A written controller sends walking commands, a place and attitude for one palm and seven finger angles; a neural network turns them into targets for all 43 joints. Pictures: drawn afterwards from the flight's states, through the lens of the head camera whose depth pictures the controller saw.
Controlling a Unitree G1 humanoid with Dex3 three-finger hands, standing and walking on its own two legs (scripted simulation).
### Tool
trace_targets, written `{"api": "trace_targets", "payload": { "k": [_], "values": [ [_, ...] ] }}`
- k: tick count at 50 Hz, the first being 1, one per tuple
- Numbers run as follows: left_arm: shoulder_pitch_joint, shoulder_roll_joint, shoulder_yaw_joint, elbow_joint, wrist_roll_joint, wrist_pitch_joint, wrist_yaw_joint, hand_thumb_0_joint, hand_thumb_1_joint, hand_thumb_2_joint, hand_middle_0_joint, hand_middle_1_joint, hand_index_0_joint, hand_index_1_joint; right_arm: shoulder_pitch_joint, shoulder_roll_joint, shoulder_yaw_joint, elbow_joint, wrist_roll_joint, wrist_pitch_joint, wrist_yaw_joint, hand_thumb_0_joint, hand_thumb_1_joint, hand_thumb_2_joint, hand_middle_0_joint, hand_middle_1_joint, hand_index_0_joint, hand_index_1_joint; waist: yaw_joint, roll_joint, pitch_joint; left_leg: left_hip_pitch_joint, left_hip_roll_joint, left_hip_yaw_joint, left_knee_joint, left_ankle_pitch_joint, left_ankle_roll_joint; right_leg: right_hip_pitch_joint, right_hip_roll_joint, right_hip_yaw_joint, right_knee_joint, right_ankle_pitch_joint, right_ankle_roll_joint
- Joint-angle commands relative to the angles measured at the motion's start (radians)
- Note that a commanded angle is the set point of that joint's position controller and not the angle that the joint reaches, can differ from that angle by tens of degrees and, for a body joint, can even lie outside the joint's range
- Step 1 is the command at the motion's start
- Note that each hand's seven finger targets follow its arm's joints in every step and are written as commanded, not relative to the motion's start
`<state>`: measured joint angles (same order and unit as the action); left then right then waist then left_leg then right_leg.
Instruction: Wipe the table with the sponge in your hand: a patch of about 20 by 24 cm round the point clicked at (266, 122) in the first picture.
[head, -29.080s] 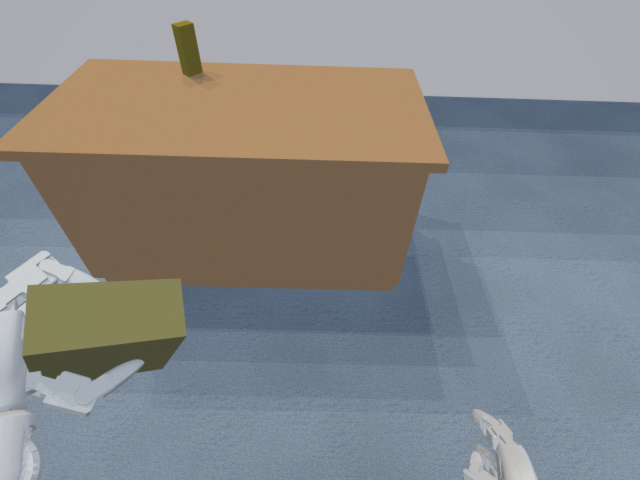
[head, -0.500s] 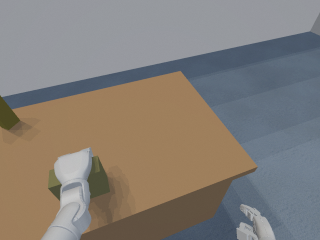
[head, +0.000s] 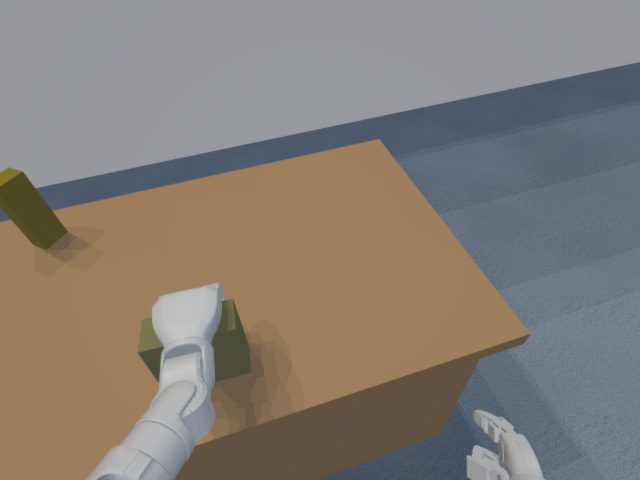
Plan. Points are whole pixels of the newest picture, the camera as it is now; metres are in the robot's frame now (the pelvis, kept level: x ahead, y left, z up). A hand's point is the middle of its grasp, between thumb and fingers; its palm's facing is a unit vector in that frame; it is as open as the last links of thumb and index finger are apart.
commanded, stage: slide across to the third lane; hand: left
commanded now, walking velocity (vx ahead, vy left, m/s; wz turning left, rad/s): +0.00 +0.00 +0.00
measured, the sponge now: (202, 354) +0.29 +0.23 -0.05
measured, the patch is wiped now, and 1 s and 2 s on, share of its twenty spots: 0.65 0.75 0.85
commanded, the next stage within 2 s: wipe forward along the third lane in 1.12 s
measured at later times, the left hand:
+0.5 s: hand (226, 327) +0.32 +0.19 -0.01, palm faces -0.10 -0.02 -1.00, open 9.8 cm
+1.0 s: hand (226, 327) +0.32 +0.19 -0.01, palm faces -0.10 -0.03 -1.00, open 9.8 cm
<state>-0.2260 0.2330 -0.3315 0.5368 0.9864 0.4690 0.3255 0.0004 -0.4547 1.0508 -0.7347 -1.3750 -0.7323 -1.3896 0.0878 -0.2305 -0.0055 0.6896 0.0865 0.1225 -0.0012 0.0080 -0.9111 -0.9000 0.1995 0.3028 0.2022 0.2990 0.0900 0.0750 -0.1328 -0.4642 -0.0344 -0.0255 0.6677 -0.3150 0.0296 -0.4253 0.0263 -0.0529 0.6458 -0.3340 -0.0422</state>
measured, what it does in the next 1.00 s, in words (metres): stands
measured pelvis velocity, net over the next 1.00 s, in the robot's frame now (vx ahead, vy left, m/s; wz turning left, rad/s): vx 0.00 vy -0.01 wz -0.01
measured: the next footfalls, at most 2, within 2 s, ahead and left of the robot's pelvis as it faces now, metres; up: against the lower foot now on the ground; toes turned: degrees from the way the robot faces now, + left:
none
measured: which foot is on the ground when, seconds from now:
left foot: down 0.00-1.00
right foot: down 0.00-1.00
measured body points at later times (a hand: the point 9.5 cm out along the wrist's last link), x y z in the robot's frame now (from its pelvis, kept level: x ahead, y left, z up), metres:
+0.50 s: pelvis -0.01 -0.01 +0.00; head +0.00 -0.04 +0.45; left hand +0.32 +0.19 +0.04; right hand +0.18 -0.24 -0.11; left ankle +0.01 +0.10 -0.72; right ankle -0.01 -0.10 -0.72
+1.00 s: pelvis +0.00 -0.01 +0.00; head +0.00 -0.03 +0.45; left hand +0.32 +0.19 +0.04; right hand +0.19 -0.24 -0.10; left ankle +0.01 +0.10 -0.72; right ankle -0.01 -0.10 -0.72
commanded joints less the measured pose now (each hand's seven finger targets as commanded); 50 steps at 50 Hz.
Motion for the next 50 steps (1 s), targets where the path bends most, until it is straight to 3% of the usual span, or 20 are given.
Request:
{"api": "trace_targets", "payload": {
  "k": [1,6,8,10,14,16,19,21,23,25,26,29,31,34,36,38,41,43,46,50],
  "values": [
    [-0.252,-0.084,-0.054,-0.092,-0.029,-0.054,-0.001,0.0,0.1,1.3,-1.2,-1.6,-1.2,-1.6,-0.151,-0.113,-0.042,-0.143,-0.004,-0.04,-0.004,0.0,-0.9,-0.9,0.2,0.3,0.2,0.3,-0.068,-0.163,-0.149,0.132,0.015,-0.044,-0.08,0.156,0.012,0.01,0.014,0.058,-0.108,0.218,-0.034],
    [-0.317,-0.086,-0.052,-0.051,-0.035,-0.047,0.007,0.0,0.1,1.3,-1.2,-1.6,-1.2,-1.6,-0.156,-0.113,-0.041,-0.136,-0.003,-0.03,-0.004,0.0,-0.9,-0.9,0.2,0.3,0.2,0.3,-0.071,-0.162,-0.152,0.124,0.013,-0.042,-0.082,0.138,0.01,0.008,0.012,0.06,-0.113,0.199,-0.033],
    [-0.375,-0.148,-0.111,-0.036,-0.042,-0.045,0.009,0.0,0.1,1.3,-1.2,-1.6,-1.2,-1.6,-0.157,-0.102,-0.037,-0.137,0.0,-0.03,-0.002,0.0,-0.9,-0.9,0.2,0.3,0.2,0.3,-0.087,-0.16,-0.144,0.128,0.013,-0.038,-0.08,0.124,0.014,-0.011,0.011,0.045,-0.114,0.18,-0.029],
    [-0.373,-0.148,-0.104,0.001,-0.037,-0.043,0.015,0.0,0.1,1.3,-1.2,-1.6,-1.2,-1.6,-0.15,-0.104,-0.039,-0.128,-0.003,-0.027,0.002,0.0,-0.9,-0.9,0.2,0.3,0.2,0.3,-0.08,-0.153,-0.167,0.129,0.012,-0.036,-0.074,0.141,0.011,-0.007,0.011,0.045,-0.105,0.197,-0.033],
    [-0.362,-0.13,-0.075,0.02,-0.049,-0.037,0.025,0.0,0.1,1.3,-1.2,-1.6,-1.2,-1.6,-0.153,-0.105,-0.041,-0.134,-0.004,-0.016,0.006,0.0,-0.9,-0.9,0.2,0.3,0.2,0.3,-0.071,-0.18,-0.175,0.113,0.011,-0.027,-0.076,0.144,0.012,0.024,0.009,0.05,-0.112,0.216,-0.029],
    [-0.332,-0.074,-0.012,0.03,-0.047,-0.027,0.033,0.0,0.1,1.3,-1.2,-1.6,-1.2,-1.6,-0.155,-0.112,-0.045,-0.131,-0.006,-0.012,0.004,0.0,-0.9,-0.9,0.2,0.3,0.2,0.3,-0.051,-0.168,-0.183,0.104,0.009,-0.028,-0.083,0.142,0.009,0.044,0.01,0.066,-0.117,0.222,-0.033],
    [-0.352,-0.089,-0.033,0.04,-0.046,-0.014,0.034,0.0,0.1,1.3,-1.2,-1.6,-1.2,-1.6,-0.157,-0.106,-0.038,-0.137,-0.003,-0.008,-0.001,0.0,-0.9,-0.9,0.2,0.3,0.2,0.3,-0.063,-0.167,-0.159,0.092,0.005,-0.016,-0.09,0.126,0.011,0.05,0.004,0.068,-0.131,0.212,-0.026],
    [-0.348,-0.033,0.027,0.053,-0.041,-0.007,0.039,0.0,0.1,1.3,-1.2,-1.6,-1.2,-1.6,-0.156,-0.116,-0.041,-0.128,-0.005,-0.005,-0.006,0.0,-0.9,-0.9,0.2,0.3,0.2,0.3,-0.054,-0.171,-0.162,0.085,0.005,-0.018,-0.096,0.124,0.007,0.059,0.006,0.082,-0.135,0.216,-0.028],
    [-0.35,-0.094,-0.032,0.038,-0.043,-0.01,0.037,0.0,0.1,1.3,-1.2,-1.6,-1.2,-1.6,-0.151,-0.105,-0.041,-0.138,-0.003,-0.008,-0.003,0.0,-0.9,-0.9,0.2,0.3,0.2,0.3,-0.063,-0.16,-0.172,0.097,0.006,-0.011,-0.092,0.136,0.011,0.059,0.003,0.069,-0.132,0.229,-0.026],
    [-0.323,-0.09,-0.029,0.044,-0.043,-0.011,0.038,0.0,0.1,1.3,-1.2,-1.6,-1.2,-1.6,-0.15,-0.107,-0.041,-0.139,-0.005,-0.008,-0.003,0.0,-0.9,-0.9,0.2,0.3,0.2,0.3,-0.061,-0.164,-0.179,0.094,0.006,-0.007,-0.091,0.141,0.011,0.067,0.002,0.079,-0.132,0.244,-0.026],
    [-0.303,-0.045,0.021,0.039,-0.047,-0.011,0.041,0.0,0.1,1.3,-1.2,-1.6,-1.2,-1.6,-0.15,-0.114,-0.046,-0.137,-0.006,-0.007,-0.002,0.0,-0.9,-0.9,0.2,0.3,0.2,0.3,-0.047,-0.165,-0.189,0.091,0.005,-0.014,-0.095,0.142,0.009,0.079,0.005,0.084,-0.134,0.244,-0.03],
    [-0.319,-0.073,-0.021,0.027,-0.049,-0.005,0.036,0.0,0.1,1.3,-1.2,-1.6,-1.2,-1.6,-0.157,-0.11,-0.04,-0.142,-0.002,-0.005,-0.008,0.0,-0.9,-0.9,0.2,0.3,0.2,0.3,-0.067,-0.183,-0.167,0.087,0.004,-0.005,-0.099,0.13,0.012,0.079,-0.001,0.09,-0.148,0.241,-0.021],
    [-0.329,-0.036,0.02,0.041,-0.042,0.002,0.039,0.0,0.1,1.3,-1.2,-1.6,-1.2,-1.6,-0.157,-0.115,-0.043,-0.132,-0.002,-0.005,-0.011,0.0,-0.9,-0.9,0.2,0.3,0.2,0.3,-0.058,-0.161,-0.162,0.09,0.005,-0.01,-0.106,0.125,0.01,0.069,0.003,0.095,-0.15,0.222,-0.027],
    [-0.319,-0.086,-0.032,0.041,-0.041,-0.001,0.034,0.0,0.1,1.3,-1.2,-1.6,-1.2,-1.6,-0.154,-0.109,-0.041,-0.14,-0.001,-0.008,-0.008,0.0,-0.9,-0.9,0.2,0.3,0.2,0.3,-0.065,-0.162,-0.159,0.097,0.007,-0.007,-0.104,0.126,0.011,0.058,0.002,0.082,-0.147,0.213,-0.026],
    [-0.311,-0.044,0.019,0.043,-0.043,-0.003,0.037,0.0,0.1,1.3,-1.2,-1.6,-1.2,-1.6,-0.152,-0.115,-0.045,-0.134,-0.003,-0.009,-0.008,0.0,-0.9,-0.9,0.2,0.3,0.2,0.3,-0.053,-0.157,-0.18,0.103,0.008,-0.009,-0.103,0.141,0.01,0.07,0.005,0.087,-0.144,0.237,-0.03],
    [-0.309,-0.094,-0.035,0.028,-0.044,-0.005,0.032,0.0,0.1,1.3,-1.2,-1.6,-1.2,-1.6,-0.151,-0.109,-0.043,-0.143,-0.002,-0.008,-0.007,0.0,-0.9,-0.9,0.2,0.3,0.2,0.3,-0.066,-0.182,-0.18,0.102,0.009,-0.004,-0.096,0.157,0.012,0.077,0.001,0.078,-0.137,0.269,-0.024],
    [-0.286,-0.051,0.012,0.03,-0.042,-0.004,0.035,0.0,0.1,1.3,-1.2,-1.6,-1.2,-1.6,-0.159,-0.115,-0.047,-0.14,-0.003,-0.006,-0.007,0.0,-0.9,-0.9,0.2,0.3,0.2,0.3,-0.053,-0.178,-0.178,0.101,0.008,-0.01,-0.1,0.156,0.011,0.077,0.003,0.092,-0.142,0.266,-0.028],
    [-0.291,-0.105,-0.049,0.006,-0.042,-0.004,0.031,0.0,0.1,1.3,-1.2,-1.6,-1.2,-1.6,-0.162,-0.106,-0.043,-0.151,0.0,-0.006,-0.003,0.0,-0.9,-0.9,0.2,0.3,0.2,0.3,-0.061,-0.158,-0.176,0.111,0.01,-0.006,-0.097,0.165,0.012,0.069,0.0,0.077,-0.135,0.27,-0.027],
    [-0.291,-0.05,0.007,0.015,-0.04,0.004,0.033,0.0,0.1,1.3,-1.2,-1.6,-1.2,-1.6,-0.165,-0.114,-0.046,-0.144,-0.002,-0.002,-0.004,0.0,-0.9,-0.9,0.2,0.3,0.2,0.3,-0.052,-0.165,-0.173,0.108,0.008,-0.011,-0.102,0.159,0.01,0.073,0.004,0.087,-0.14,0.263,-0.03],
    [-0.322,-0.112,-0.061,0.031,-0.026,0.006,0.028,0.0,0.1,1.3,-1.2,-1.6,-1.2,-1.6,-0.164,-0.106,-0.042,-0.142,-0.002,0.0,-0.002,0.0,-0.9,-0.9,0.2,0.3,0.2,0.3,-0.068,-0.164,-0.162,0.123,0.014,-0.012,-0.097,0.166,0.011,0.041,0.005,0.069,-0.133,0.249,-0.031]
  ]
}}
